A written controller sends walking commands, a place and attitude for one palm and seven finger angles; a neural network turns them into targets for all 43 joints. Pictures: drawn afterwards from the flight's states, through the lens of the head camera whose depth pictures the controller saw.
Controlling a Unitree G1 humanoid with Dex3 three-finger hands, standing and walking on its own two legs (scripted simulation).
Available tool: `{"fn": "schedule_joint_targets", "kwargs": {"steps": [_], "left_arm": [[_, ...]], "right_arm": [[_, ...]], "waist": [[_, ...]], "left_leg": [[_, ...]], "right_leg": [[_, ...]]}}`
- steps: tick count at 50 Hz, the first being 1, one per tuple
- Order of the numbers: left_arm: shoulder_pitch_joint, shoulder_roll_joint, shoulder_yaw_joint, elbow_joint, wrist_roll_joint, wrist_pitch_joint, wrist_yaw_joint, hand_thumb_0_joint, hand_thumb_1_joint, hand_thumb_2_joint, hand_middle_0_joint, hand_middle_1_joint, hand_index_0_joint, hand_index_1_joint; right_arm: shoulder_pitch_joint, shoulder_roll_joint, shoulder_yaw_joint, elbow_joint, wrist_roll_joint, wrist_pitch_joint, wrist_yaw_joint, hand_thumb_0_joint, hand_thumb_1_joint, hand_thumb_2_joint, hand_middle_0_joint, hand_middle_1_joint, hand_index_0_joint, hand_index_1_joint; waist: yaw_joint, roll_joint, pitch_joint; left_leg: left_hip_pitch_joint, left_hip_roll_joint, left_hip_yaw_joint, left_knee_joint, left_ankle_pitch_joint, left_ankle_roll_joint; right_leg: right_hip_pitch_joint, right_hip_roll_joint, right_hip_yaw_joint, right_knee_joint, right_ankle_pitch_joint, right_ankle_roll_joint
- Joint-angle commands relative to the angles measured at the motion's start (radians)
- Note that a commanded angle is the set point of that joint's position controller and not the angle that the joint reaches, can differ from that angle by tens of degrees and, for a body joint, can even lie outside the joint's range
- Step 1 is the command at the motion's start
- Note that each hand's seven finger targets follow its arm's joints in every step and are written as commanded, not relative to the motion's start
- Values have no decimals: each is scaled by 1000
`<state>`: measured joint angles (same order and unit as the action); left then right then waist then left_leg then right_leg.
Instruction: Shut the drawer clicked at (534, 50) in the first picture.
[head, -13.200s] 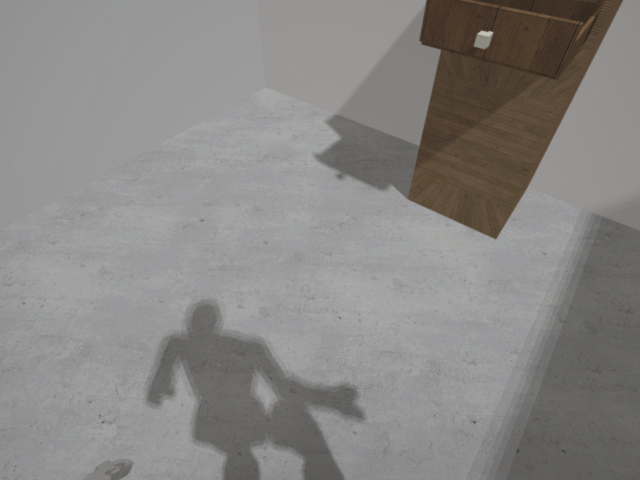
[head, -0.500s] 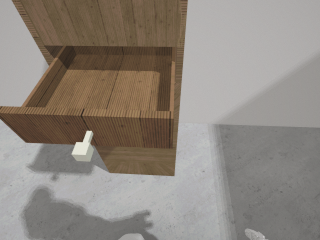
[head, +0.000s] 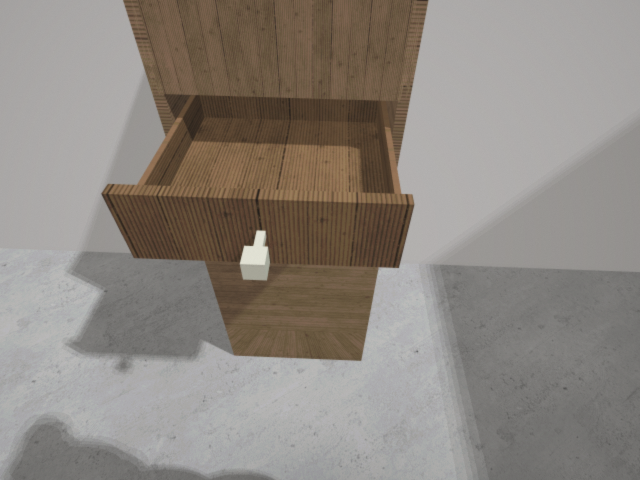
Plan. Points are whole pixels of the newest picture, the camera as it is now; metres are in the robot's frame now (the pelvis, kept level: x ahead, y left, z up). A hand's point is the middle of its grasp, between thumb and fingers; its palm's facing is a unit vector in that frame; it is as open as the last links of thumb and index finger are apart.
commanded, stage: come to a stop and stand still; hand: left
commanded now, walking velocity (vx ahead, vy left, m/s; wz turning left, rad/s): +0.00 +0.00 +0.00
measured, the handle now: (257, 253) +0.36 +0.11 +0.11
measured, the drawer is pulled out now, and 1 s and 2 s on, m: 0.26 0.26 0.26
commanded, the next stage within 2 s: look again from close up in 1.72 s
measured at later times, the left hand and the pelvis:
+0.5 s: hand out of the picture -0.07 +0.21 -0.18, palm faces +0.04 -0.99 -0.14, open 7.4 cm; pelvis -0.08 +0.05 +0.00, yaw -1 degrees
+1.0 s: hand out of the picture -0.03 +0.19 -0.17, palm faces +0.01 -0.98 -0.19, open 7.2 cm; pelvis -0.07 +0.01 +0.00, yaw +0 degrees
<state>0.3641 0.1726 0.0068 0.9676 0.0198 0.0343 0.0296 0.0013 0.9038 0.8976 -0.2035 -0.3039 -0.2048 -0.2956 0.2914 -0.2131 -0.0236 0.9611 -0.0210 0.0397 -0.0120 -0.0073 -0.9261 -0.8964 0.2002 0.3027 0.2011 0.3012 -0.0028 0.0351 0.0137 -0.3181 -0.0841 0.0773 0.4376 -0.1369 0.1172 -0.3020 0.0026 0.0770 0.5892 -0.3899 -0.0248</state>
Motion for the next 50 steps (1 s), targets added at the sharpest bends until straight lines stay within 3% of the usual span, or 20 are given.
{"fn": "schedule_joint_targets", "kwargs": {"steps": [1, 5, 7, 9, 10, 11, 13, 15, 17, 21, 22, 27, 36, 40, 42, 43, 44, 45, 47, 50], "left_arm": [[158, 73, 26, 6, 9, 5, 3, 0, 900, 900, -200, -300, -200, -300], [218, 52, 23, 52, 5, 6, 6, 0, 900, 900, -200, -300, -200, -300], [268, 49, 20, 83, 6, 3, 9, 0, 900, 900, -200, -300, -200, -300], [256, 81, 22, 84, 14, -6, 14, 0, 900, 900, -200, -300, -200, -300], [158, 114, 30, 65, 8, -15, 17, 0, 900, 900, -200, -300, -200, -300], [-25, 104, 34, 11, 3, -23, 30, 0, 900, 900, -200, -300, -200, -300], [-169, 106, 42, -38, -2, -40, 34, 0, 900, 900, -200, -300, -200, -300], [-121, 112, 39, -32, 6, -50, 26, 0, 900, 900, -200, -300, -200, -300], [21, 104, 27, 20, 6, -41, 17, 0, 900, 900, -200, -300, -200, -300], [79, 31, 24, 18, -9, -32, 6, 0, 900, 900, -200, -300, -200, -300], [35, 48, 20, 39, 0, -19, 11, 0, 900, 900, -200, -300, -200, -300], [-21, 34, 24, 23, 12, -17, -5, 0, 900, 900, -200, -300, -200, -300], [-135, 44, 26, -38, 2, -29, -27, 0, 900, 900, -200, -300, -200, -300], [-56, 30, 21, -2, -9, -44, -18, 0, 900, 900, -200, -300, -200, -300], [7, 85, 25, 33, -8, -53, 0, 0, 900, 900, -200, -300, -200, -300], [17, 127, 29, 40, -8, -52, 2, 0, 900, 900, -200, -300, -200, -300], [-16, 138, 28, 32, -8, -49, -1, 0, 900, 900, -200, -300, -200, -300], [-52, 143, 28, 18, -8, -53, 2, 0, 900, 900, -200, -300, -200, -300], [-77, 104, 20, 16, -10, -64, 4, 0, 900, 900, -200, -300, -200, -300], [-73, 85, 11, 23, -14, -66, 6, 0, 900, 900, -200, -300, -200, -300]], "right_arm": [[-82, -129, -27, -64, 4, -30, -6, 0, -900, -900, 200, 300, 200, 300], [-54, -113, -27, -29, -3, -20, -6, 0, -900, -900, 200, 300, 200, 300], [-20, -102, -26, -9, 1, -13, -5, 0, -900, -900, 200, 300, 200, 300], [-1, -64, -25, -5, 10, 1, -5, 0, -900, -900, 200, 300, 200, 300], [34, -38, -31, 8, 8, 14, -7, 0, -900, -900, 200, 300, 200, 300], [66, -59, -44, 23, 3, 17, -6, 0, -900, -900, 200, 300, 200, 300], [147, -48, -46, 60, 4, 14, 0, 0, -900, -900, 200, 300, 200, 300], [151, -11, -32, 53, 13, -13, 5, 0, -900, -900, 200, 300, 200, 300], [104, 38, -6, 57, 17, -37, 3, 0, -900, -900, 200, 300, 200, 300], [85, -66, -12, 31, -1, -60, -27, 0, -900, -900, 200, 300, 200, 300], [58, -38, -3, 50, 1, -68, -28, 0, -900, -900, 200, 300, 200, 300], [114, -67, -13, 71, -5, -63, -39, 0, -900, -900, 200, 300, 200, 300], [191, -56, -15, 90, -17, -77, -37, 0, -900, -900, 200, 300, 200, 300], [161, -53, -13, 102, -5, -68, -27, 0, -900, -900, 200, 300, 200, 300], [130, -1, 6, 91, 8, -75, -20, 0, -900, -900, 200, 300, 200, 300], [99, 16, 11, 75, 6, -71, -18, 0, -900, -900, 200, 300, 200, 300], [98, 9, 4, 71, 0, -65, -13, 0, -900, -900, 200, 300, 200, 300], [119, 12, 4, 83, 0, -59, -11, 0, -900, -900, 200, 300, 200, 300], [124, 22, 13, 105, 1, -56, -10, 0, -900, -900, 200, 300, 200, 300], [126, 6, 16, 116, 11, -63, -15, 0, -900, -900, 200, 300, 200, 300]], "waist": [[56, 86, -10], [59, 52, 64], [55, 15, 90], [24, -154, 87], [-15, -334, 76], [-63, -313, 146], [-121, -175, 73], [-98, -92, 81], [-18, -101, 117], [40, 65, 86], [36, 182, 109], [2, 23, 119], [-47, 75, 32], [1, 20, -19], [27, -142, -17], [28, -220, 17], [5, -179, 38], [-12, -141, 24], [-21, -161, 100], [-14, -56, 108]], "left_leg": [[-105, 250, -336, -342, -529, -17], [-105, 239, -308, -368, -480, -25], [-141, 200, -271, -359, -491, -87], [-57, 71, -143, -149, -391, -149], [118, 16, -76, 188, -190, -142], [130, 43, -123, 394, -156, -123], [150, 56, -123, 578, -152, -114], [99, 61, -76, 348, -223, -107], [103, 49, -42, -22, -221, -100], [-75, 271, -317, -226, -305, -22], [-76, 265, -407, -299, -341, -16], [20, 328, -483, -320, -462, 53], [166, 324, -409, -277, -263, 71], [35, 240, -296, -143, -155, -1], [-170, 126, -148, 2, -234, -72], [-177, 80, -67, 93, -294, -96], [-117, 82, -47, 142, -281, -104], [-64, 85, -55, 137, -273, -108], [-4, 101, -67, 96, -149, -112], [86, 136, -99, -6, 84, -109]], "right_leg": [[77, 37, -83, 166, -39, -9], [111, 34, -120, -12, -73, -34], [176, 27, -87, -172, -69, -56], [6, -104, 154, -383, -330, -120], [-228, -243, 288, -532, -475, -185], [-366, -304, 326, -566, -430, -210], [-345, -244, 175, -468, -129, -175], [-202, -190, 113, -391, -57, -133], [-117, -136, 82, -287, -148, -77], [12, -17, -28, -60, 31, 8], [-5, -18, -46, -6, 44, 13], [-176, -4, -45, 299, -21, -2], [-172, -30, -79, 176, -71, -8], [160, 8, -99, -214, 92, -11], [344, -155, 117, -289, 65, -58], [262, -259, 210, -364, -10, -106], [169, -290, 230, -384, -65, -139], [106, -282, 226, -389, -147, -144], [39, -210, 159, -353, 45, -119], [33, -137, 50, -239, 357, -63]]}}
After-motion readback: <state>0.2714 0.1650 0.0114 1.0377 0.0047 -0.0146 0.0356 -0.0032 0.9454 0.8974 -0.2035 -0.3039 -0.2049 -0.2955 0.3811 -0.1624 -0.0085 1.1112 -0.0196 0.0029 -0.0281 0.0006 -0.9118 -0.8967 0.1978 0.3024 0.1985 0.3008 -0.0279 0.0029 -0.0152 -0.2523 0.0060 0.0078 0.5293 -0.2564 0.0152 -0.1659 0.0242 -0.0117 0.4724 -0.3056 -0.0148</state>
